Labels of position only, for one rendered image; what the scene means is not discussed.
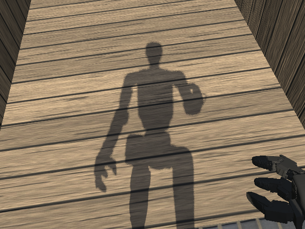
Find right robot hand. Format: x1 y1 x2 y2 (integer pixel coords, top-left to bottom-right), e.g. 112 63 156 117
246 155 305 229

